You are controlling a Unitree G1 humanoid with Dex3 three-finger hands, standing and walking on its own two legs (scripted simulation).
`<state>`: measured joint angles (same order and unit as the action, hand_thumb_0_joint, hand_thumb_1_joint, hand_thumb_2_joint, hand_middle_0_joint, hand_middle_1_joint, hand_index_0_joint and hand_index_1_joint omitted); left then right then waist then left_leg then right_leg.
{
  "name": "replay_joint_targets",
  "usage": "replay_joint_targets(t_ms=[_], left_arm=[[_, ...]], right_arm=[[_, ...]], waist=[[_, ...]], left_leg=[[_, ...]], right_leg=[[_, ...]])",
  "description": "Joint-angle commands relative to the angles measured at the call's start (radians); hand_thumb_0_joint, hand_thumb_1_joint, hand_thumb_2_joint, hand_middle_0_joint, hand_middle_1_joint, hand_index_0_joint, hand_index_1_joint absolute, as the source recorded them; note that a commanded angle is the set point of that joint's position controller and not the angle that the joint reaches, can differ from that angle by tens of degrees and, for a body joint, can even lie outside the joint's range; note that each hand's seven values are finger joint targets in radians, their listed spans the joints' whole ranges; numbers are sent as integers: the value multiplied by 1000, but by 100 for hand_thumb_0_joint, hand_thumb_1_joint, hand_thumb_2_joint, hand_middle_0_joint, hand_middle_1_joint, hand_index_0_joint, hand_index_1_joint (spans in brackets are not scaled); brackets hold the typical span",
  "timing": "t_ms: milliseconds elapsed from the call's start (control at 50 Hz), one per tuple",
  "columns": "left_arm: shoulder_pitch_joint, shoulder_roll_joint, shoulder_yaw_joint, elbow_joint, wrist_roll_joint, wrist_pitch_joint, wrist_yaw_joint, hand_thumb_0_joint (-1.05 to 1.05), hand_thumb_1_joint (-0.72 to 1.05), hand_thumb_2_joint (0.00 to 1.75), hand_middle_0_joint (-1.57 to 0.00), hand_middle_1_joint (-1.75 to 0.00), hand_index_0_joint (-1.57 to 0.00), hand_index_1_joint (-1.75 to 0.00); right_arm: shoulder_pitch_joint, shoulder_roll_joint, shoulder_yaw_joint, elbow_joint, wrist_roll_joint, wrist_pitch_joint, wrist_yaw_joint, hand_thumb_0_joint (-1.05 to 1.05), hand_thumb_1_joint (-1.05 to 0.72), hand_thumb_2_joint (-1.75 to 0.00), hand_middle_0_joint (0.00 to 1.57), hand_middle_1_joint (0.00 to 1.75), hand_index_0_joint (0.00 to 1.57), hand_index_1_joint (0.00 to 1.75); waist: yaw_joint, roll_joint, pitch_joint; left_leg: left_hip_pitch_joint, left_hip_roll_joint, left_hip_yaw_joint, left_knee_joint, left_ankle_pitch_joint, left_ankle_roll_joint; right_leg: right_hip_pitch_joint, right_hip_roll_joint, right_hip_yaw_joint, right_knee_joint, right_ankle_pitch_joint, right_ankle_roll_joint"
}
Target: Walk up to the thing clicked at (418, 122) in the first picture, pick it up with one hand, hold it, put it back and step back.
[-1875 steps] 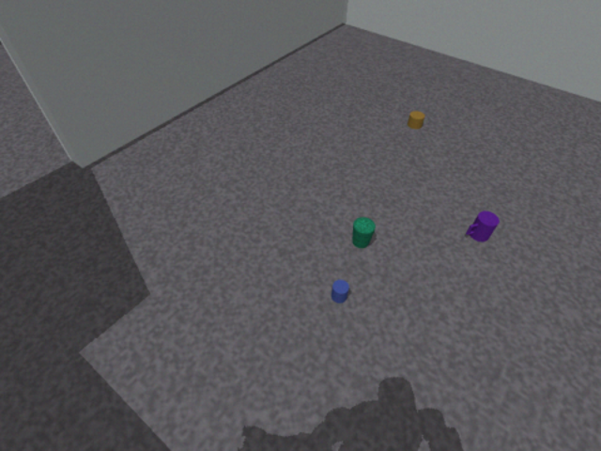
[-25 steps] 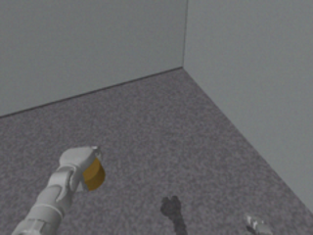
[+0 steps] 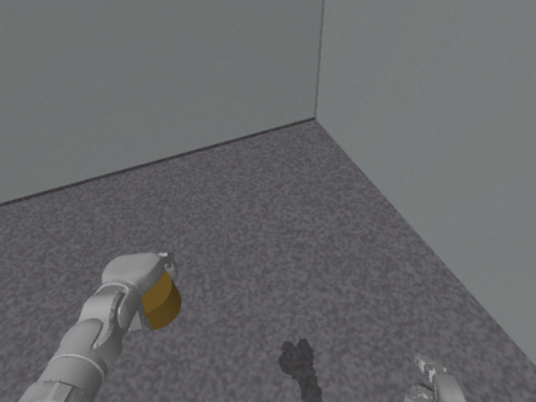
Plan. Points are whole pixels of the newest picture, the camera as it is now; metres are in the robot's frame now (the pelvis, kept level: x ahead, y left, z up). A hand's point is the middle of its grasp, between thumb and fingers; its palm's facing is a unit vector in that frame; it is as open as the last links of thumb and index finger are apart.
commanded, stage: hold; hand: left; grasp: from above
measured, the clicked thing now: (152, 298) +0.31 +0.22 -0.06
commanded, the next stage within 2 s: crouch in 0.36 s
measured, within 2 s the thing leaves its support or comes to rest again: neither
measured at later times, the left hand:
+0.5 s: hand (146, 297) +0.30 +0.22 -0.03, palm faces -0.44 -0.06 -0.90, open 10.9 cm
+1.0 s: hand (165, 319) +0.32 +0.23 -0.17, palm faces -0.43 +0.02 -0.90, open 10.9 cm
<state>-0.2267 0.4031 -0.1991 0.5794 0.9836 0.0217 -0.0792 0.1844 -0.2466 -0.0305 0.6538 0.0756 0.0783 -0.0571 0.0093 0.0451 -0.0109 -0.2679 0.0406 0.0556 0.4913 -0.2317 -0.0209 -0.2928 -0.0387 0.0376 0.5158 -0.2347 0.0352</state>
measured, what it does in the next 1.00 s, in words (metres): lowers itself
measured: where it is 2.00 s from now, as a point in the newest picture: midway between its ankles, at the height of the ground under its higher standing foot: outside the picture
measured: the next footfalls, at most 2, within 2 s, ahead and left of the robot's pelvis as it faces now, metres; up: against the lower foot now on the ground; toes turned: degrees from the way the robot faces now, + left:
none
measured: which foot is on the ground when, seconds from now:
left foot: down 0.00-1.00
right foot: down 0.00-1.00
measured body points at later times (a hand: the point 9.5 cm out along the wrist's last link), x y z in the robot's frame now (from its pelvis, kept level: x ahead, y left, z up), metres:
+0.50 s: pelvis +0.01 +0.00 +0.00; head +0.01 -0.02 +0.45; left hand +0.31 +0.22 +0.02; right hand +0.15 -0.25 -0.11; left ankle +0.02 +0.13 -0.74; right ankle +0.02 -0.14 -0.74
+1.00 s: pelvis -0.02 +0.00 -0.07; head +0.08 +0.01 +0.37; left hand +0.33 +0.23 -0.12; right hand +0.09 -0.28 -0.19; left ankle +0.02 +0.13 -0.74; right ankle +0.02 -0.14 -0.74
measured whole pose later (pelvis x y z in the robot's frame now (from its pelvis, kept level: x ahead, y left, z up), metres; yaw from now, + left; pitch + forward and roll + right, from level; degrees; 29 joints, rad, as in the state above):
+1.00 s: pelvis -0.02 +0.00 -0.07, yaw +2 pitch +17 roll -1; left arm -0.48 0.36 -0.16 1.08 1.16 -0.05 0.32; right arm 0.22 -0.26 -0.09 0.72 0.00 0.06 -0.01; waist -0.06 0.00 -0.11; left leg -0.89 0.05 0.00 1.03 -0.43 -0.02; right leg -0.88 -0.03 0.01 1.01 -0.42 0.04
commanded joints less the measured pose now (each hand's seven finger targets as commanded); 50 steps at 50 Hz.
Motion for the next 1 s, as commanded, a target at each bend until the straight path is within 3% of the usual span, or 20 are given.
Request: replay_joint_targets(t_ms=[0,60,160,220,340,380,420,440,460,540,600,700,780,840,860,980], left_arm=[[-324,188,88,-212,0,-21,40,0,46,95,-78,-100,-82,-96],[-337,195,97,-227,1,-20,61,0,48,97,-82,-96,-85,-93],[-338,199,106,-172,14,-6,88,0,46,98,-81,-97,-84,-94],[-319,180,82,-161,9,-2,80,0,48,100,-83,-98,-85,-95],[-323,178,77,-167,7,-3,66,0,47,97,-82,-97,-85,-94],[-311,201,104,-156,7,-7,69,0,47,96,-82,-97,-85,-94],[-325,178,81,-164,8,-10,69,0,47,97,-82,-97,-85,-94],[-315,185,89,-142,9,-8,71,0,52,89,-81,-103,-88,-96],[-328,189,94,-160,7,-12,75,0,44,86,-73,-101,-80,-94],[-279,167,86,-106,18,-21,94,0,41,91,-76,-96,-80,-93],[-283,160,88,-60,38,-39,130,0,42,93,-77,-97,-80,-94],[-337,144,88,68,77,-70,233,0,46,95,-81,-97,-84,-94],[-425,121,75,175,118,-77,325,0,51,96,-84,-100,-88,-96],[-491,121,86,266,157,-78,393,0,50,96,-82,-102,-86,-98],[-499,103,77,298,161,-76,411,0,51,93,-83,-101,-87,-96],[-626,135,108,419,188,-69,490,0,53,97,-85,-100,-89,-96]], right_arm=[[-94,-122,-37,-143,-4,-42,-12,0,-90,-90,20,30,20,30],[-89,-124,-40,-134,-5,-42,-12,0,-90,-90,20,30,20,30],[-84,-127,-43,-118,-7,-36,-10,0,-90,-90,20,30,20,30],[-89,-126,-43,-122,-5,-36,-7,0,-90,-90,20,30,20,30],[-88,-124,-44,-121,-5,-32,-8,0,-91,-90,20,30,20,30],[-83,-125,-45,-122,-6,-29,-8,0,-91,-90,20,30,20,30],[-81,-124,-44,-126,-5,-28,-8,0,-91,-90,20,30,20,30],[-83,-123,-43,-126,-5,-26,-9,0,-93,-91,20,30,20,30],[-81,-125,-44,-127,-6,-27,-9,0,-88,-90,20,30,20,30],[-77,-125,-44,-128,-6,-22,-6,0,-90,-90,20,30,20,30],[-68,-121,-47,-117,-11,-19,-4,0,-90,-90,20,30,20,30],[-25,-131,-60,-85,-31,-14,8,0,-90,-90,20,30,20,30],[26,-142,-79,-42,-51,-19,25,0,-90,-90,20,30,20,30],[62,-142,-89,-24,-67,-27,35,0,-90,-90,20,30,20,30],[70,-141,-93,-25,-68,-30,38,0,-90,-90,20,30,20,30],[109,-158,-105,-1,-92,-62,33,0,-90,-90,20,30,20,30]], waist=[[2,-28,-225],[0,-22,-258],[3,-30,-235],[7,-25,-229],[2,-52,-231],[11,-28,-232],[0,-39,-234],[3,-48,-219],[3,-37,-224],[-1,-71,-194],[-10,-77,-183],[-40,-84,-198],[-69,-63,-277],[-74,-38,-343],[-79,-50,-362],[-97,6,-506]], left_leg=[[112,-51,0,-67,121,30],[135,-50,-1,-58,169,28],[124,-46,-1,-66,157,27],[122,-48,1,-69,150,27],[124,-50,-1,-62,186,30],[124,-51,2,-65,184,29],[133,-48,1,-66,183,29],[122,-50,3,-66,177,31],[121,-50,3,-67,165,30],[102,-49,1,-64,151,31],[79,-56,1,-46,144,31],[-15,-58,-1,42,108,29],[-124,-51,-9,188,96,21],[-271,-50,-12,326,67,16],[-310,-46,-15,360,59,14],[-557,-41,-30,596,-7,23]], right_leg=[[36,60,-33,-88,83,-37],[51,61,-37,-79,132,-35],[52,62,-42,-87,119,-37],[59,59,-41,-91,113,-38],[62,57,-40,-89,152,-34],[69,57,-40,-89,149,-37],[62,60,-40,-89,147,-38],[55,58,-42,-95,142,-34],[54,57,-40,-94,134,-36],[40,57,-42,-93,113,-36],[14,52,-42,-81,111,-34],[-78,48,-39,-11,90,-33],[-213,49,-39,127,88,-37],[-332,49,-40,250,64,-42],[-356,49,-43,290,56,-44],[-602,52,-53,514,-4,-53]])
